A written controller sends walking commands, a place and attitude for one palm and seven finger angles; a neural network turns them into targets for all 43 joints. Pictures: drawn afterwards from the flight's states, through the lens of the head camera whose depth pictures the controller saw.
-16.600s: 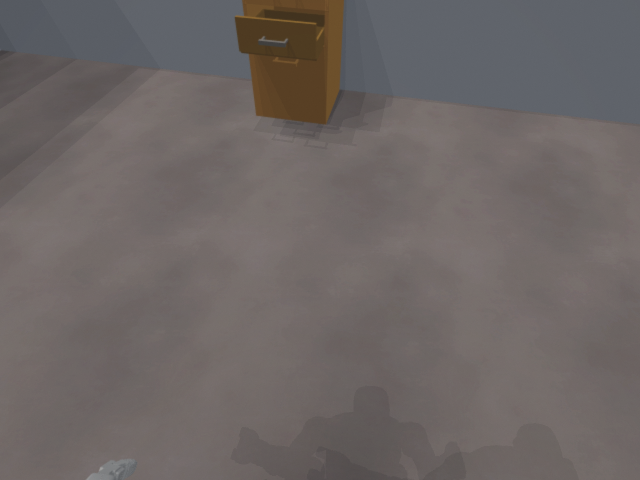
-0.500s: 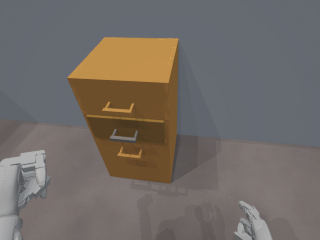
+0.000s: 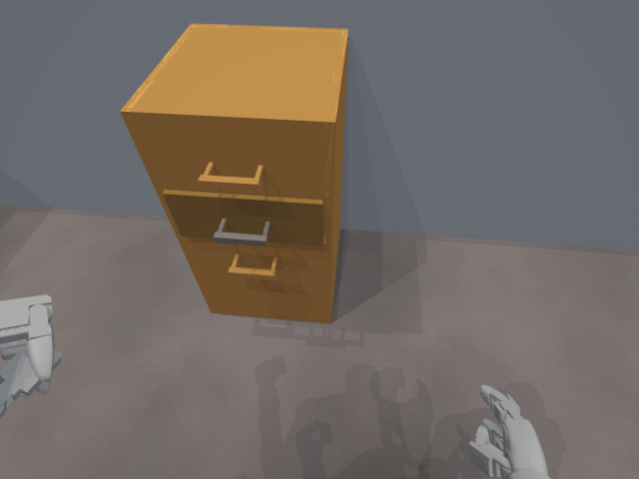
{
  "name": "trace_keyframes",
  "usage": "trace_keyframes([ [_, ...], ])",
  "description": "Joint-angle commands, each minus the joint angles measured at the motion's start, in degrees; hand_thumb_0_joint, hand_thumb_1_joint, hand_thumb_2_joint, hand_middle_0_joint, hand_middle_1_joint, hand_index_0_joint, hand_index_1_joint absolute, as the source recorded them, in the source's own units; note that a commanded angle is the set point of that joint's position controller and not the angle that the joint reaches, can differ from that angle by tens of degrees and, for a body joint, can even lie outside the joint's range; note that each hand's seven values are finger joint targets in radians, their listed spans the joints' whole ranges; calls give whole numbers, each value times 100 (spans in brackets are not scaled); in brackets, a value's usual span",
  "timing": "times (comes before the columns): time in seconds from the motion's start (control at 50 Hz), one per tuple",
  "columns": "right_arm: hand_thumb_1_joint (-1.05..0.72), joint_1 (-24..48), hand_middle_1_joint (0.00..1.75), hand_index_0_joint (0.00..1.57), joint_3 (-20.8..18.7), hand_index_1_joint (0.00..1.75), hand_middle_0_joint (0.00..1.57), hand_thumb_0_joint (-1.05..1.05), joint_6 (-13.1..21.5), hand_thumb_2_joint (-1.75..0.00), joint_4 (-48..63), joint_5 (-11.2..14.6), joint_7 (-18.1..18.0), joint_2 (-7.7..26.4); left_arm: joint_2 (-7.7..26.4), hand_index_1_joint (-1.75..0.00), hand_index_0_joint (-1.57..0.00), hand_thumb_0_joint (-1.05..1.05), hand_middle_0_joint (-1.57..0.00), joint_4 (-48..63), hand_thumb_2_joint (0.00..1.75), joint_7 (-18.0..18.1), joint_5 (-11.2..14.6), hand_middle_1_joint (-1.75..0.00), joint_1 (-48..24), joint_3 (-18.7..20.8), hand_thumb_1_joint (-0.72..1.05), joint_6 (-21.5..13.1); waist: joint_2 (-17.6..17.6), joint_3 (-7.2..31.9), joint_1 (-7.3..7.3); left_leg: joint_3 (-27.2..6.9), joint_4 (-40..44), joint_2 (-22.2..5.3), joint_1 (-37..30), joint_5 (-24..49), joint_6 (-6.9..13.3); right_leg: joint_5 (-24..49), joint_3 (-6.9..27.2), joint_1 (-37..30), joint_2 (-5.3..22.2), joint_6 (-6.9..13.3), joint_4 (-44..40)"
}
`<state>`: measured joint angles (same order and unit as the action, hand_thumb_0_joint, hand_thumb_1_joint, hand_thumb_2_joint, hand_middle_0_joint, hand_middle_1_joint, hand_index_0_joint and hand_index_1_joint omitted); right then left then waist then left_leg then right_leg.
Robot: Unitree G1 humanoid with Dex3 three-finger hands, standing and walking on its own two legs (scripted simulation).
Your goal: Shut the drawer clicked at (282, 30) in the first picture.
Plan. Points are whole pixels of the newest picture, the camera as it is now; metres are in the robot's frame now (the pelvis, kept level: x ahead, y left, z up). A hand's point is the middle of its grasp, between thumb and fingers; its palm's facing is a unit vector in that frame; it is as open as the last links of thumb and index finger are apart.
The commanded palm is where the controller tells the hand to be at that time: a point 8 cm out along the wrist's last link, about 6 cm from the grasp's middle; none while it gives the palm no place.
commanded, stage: step back with the hand held close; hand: left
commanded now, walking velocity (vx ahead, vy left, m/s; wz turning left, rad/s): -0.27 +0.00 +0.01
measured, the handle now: (243, 231) +0.68 +0.25 -0.24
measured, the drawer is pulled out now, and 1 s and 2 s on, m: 0.02 0.02 0.02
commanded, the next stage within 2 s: stop stepping back and stand still in 0.94 s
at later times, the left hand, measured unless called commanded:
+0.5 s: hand (23, 413) +0.14 +0.25 +0.16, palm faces +0.37 -0.77 -0.52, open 3.3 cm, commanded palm +0.07 +0.28 +0.18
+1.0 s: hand out of the picture +0.04 +0.25 +0.17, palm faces +0.41 -0.80 -0.44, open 3.3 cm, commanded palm -0.02 +0.28 +0.18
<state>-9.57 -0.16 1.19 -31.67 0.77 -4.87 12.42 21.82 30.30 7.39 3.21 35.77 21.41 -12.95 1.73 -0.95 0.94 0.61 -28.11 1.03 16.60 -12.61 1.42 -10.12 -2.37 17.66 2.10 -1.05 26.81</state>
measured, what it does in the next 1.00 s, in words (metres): walks backwards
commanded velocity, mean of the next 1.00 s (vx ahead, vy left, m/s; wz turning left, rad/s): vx -0.37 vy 0.00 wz -0.04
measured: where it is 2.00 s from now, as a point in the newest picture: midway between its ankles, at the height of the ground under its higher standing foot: outside the picture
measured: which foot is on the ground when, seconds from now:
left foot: down 0.00-1.00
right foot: down 0.00-0.76, up 0.78-1.00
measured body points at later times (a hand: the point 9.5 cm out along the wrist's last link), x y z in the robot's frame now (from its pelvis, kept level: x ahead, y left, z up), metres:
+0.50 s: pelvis -0.05 +0.00 -0.01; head -0.01 +0.01 +0.44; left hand +0.12 +0.28 +0.19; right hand +0.12 -0.24 -0.09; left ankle +0.02 +0.10 -0.74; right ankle +0.00 -0.12 -0.74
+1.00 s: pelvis -0.13 +0.00 -0.01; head -0.10 +0.04 +0.44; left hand +0.01 +0.29 +0.19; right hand +0.06 -0.21 -0.08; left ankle +0.01 +0.11 -0.74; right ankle -0.28 -0.13 -0.71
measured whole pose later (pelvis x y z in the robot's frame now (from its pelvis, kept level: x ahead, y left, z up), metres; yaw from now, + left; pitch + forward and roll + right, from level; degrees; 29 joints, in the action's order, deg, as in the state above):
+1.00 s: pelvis -0.13 +0.00 -0.01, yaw +3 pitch +6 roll -4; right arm -10.7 0.5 7.8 -35.9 -1.7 -2.4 8.3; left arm 24.1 36.8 8.0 3.1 36.9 24.3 -17.9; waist -1.4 2.7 1.0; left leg 1.0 -21.9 -3.3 31.9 3.4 1.2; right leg -31.1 -1.4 10.2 -3.6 1.1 37.0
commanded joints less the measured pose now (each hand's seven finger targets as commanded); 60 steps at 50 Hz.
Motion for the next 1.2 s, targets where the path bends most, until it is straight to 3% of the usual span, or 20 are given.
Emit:
trace_keyframes([
  [0.0, -90, 477, 30, 20, -262, 30, 20, 0, 361, -90, 911, 7, -36, 724, 753, -160, -140, 0, -140, 945, 90, 133, -32, -160, -120, 534, 90, -370, 67, 432, -80, -523, 914, -516, 1297, -872, 202, 108, 416, -1152, 42, 24, -84],
  [0.22, -90, 304, 30, 20, -254, 30, 20, 0, 494, -90, 876, -68, -29, 757, 855, -160, -140, 0, -140, 1420, 90, 282, -116, -160, -225, 573, 90, -596, 179, 435, -165, -613, 510, -401, 1053, -1606, 163, -1463, 567, -252, 111, 116, -636],
  [0.3, -90, 423, 30, 20, -243, 30, 20, 0, 563, -90, 942, -34, -58, 817, 883, -160, -140, 0, -140, 1489, 90, 261, -192, -160, -209, 702, 90, -641, 975, 446, -98, -1346, 1736, -1054, 2644, -2244, 457, -149, 203, -1759, -488, -51, 1137],
  [0.38, -90, 453, 30, 20, -329, 30, 20, 0, 666, -90, 939, -63, -25, 780, 1029, -160, -140, 0, -140, 1360, 90, 190, -232, -160, 82, 982, 90, -692, 634, 800, -45, -1190, 1200, -1044, 2732, -1419, 535, 767, 459, -2129, -485, -48, 1340],
  [0.48, -90, 280, 30, 20, -339, 30, 20, 0, 664, -90, 692, -78, 68, 740, 1044, -160, -140, 0, -140, 1662, 90, 112, -81, -160, 69, 860, 90, -793, 22, 1348, -156, -610, 34, -514, 1144, 537, 176, 2087, 1080, -1084, 103, 185, 496],
  [0.58, -90, 218, 30, 20, -436, 30, 20, 0, 508, -90, 610, -39, 92, 667, 1250, -160, -140, 0, -140, 1662, 90, 219, 16, -160, 109, 972, 90, -813, -686, 1195, -243, -267, -1099, 25, 307, -635, -101, 34, 1784, 453, 936, 685, -855],
  [0.64, -90, 363, 30, 20, -393, 30, 20, 0, 373, -90, 538, -61, 72, 530, 1208, -160, -140, 0, -140, 1423, 90, 325, 4, -160, 61, 986, 90, -759, -891, 827, -241, -313, -1276, 12, -168, -688, -113, -1091, 1535, 1378, 1048, 735, -1203],
  [0.66, -90, 388, 30, 20, -378, 30, 20, 0, 351, -90, 538, -61, 53, 539, 1160, -160, -140, 0, -140, 1380, 90, 334, -4, -160, 42, 944, 90, -770, -820, 713, -268, -378, -892, -52, -234, -630, -65, -1173, 1286, 1484, 827, 599, -1060],
  [0.7, -90, 481, 30, 20, -360, 30, 20, 0, 396, -90, 586, -65, -25, 655, 1125, -160, -140, 0, -140, 1407, 90, 313, -26, -160, 11, 910, 90, -819, 182, 446, -274, -1076, 581, -615, 447, -674, 181, -1077, 676, 994, -61, 202, -100],
  [0.74, -90, 525, 30, 20, -360, 30, 20, 0, 561, -90, 730, -92, -50, 794, 1039, -160, -140, 0, -140, 1504, 90, 228, -121, -160, -7, 934, 90, -850, 1587, 697, -185, -2423, 2236, -1822, 2425, -2571, 713, -1099, 316, -918, -845, -17, 2496],
  [0.76, -90, 502, 30, 20, -359, 30, 20, 0, 633, -90, 703, -124, -56, 755, 1042, -160, -140, 0, -140, 1513, 90, 200, -201, -160, -154, 933, 90, -866, 1514, 635, -191, -2542, 2563, -2095, 3063, -3291, 904, -1228, 483, -1313, -893, -26, 3464],
  [0.84, -90, 322, 30, 20, -424, 30, 20, 0, 832, -90, 556, -157, 75, 710, 919, -160, -140, 0, -140, 1597, 90, 179, -160, -160, -13, 784, 90, -831, 754, 793, -88, -1648, 1697, -1661, 1673, -1816, 777, -1766, 377, -481, -726, 35, 2892],
  [0.94, -90, 86, 30, 20, -309, 30, 20, 0, 990, -90, 208, -267, 200, 518, 988, -160, -140, 0, -140, 1919, 90, 129, 67, -160, 78, 658, 90, -869, 1270, 1353, -122, -958, 1751, -1421, -561, -657, 119, -2399, -113, -139, -605, 280, 334],
  [0.98, -90, -21, 30, 20, -281, 30, 20, 0, 930, -90, 61, -343, 232, 495, 1136, -160, -140, 0, -140, 2070, 90, 75, 27, -160, -142, 757, 90, -976, 1220, 1262, -116, -593, 1113, -1261, -1079, 547, -131, -1612, 175, 1, -326, 421, -1040],
  [1.0, -90, -38, 30, 20, -255, 30, 20, 0, 886, -90, 28, -328, 256, 436, 1177, -160, -140, 0, -140, 2107, 90, 36, 25, -160, -335, 757, 90, -1026, 845, 1272, -106, -277, 427, -1079, -1478, 1294, -182, -1081, 484, 312, -28, 514, -1441],
  [1.04, -90, 103, 30, 20, -227, 30, 20, 0, 801, -90, 130, -243, 182, 377, 1483, -160, -140, 0, -140, 2138, 90, 72, 20, -160, -632, 948, 90, -1026, -261, 1270, -142, 196, -1092, -562, -1839, 420, -227, 576, 1177, 1115, 916, 719, -1525],
  [1.08, -90, 281, 30, 20, -281, 30, 20, 0, 859, -90, 293, -58, 121, 467, 1405, -160, -140, 0, -140, 2247, 90, 83, 76, -160, -960, 795, 90, -901, -1182, 1351, -134, 241, -1595, -145, -1280, -36, -184, 1500, 977, 658, 1026, 594, -990],
  [1.1, -90, 289, 30, 20, -254, 30, 20, 0, 860, -90, 384, -44, 77, 500, 1403, -160, -140, 0, -140, 1863, 90, 107, 44, -160, -438, 990, 90, -701, -1191, 1119, -179, 186, -1142, -277, -1119, 445, -83, 1991, 730, 409, 836, 556, -544],
  [1.14, -90, 335, 30, 20, -147, 30, 20, 0, 718, -90, 533, -41, 10, 467, 1099, -160, -140, 0, -140, 1506, 90, 58, 90, -160, 100, 927, 90, -363, -25, 1213, -229, 33, -303, -408, -1669, 2114, 84, 1746, 191, 337, 208, 142, 375],
  [1.18, -90, 428, 30, 20, -96, 30, 20, 0, 787, -90, 570, 24, -3, 596, 925, -160, -140, 0, -140, 1176, 90, 25, 114, -160, -69, 747, 90, -241, 722, 664, -211, -802, 671, -939, -1211, 1488, 269, -652, -43, 452, -278, -9, 847],
])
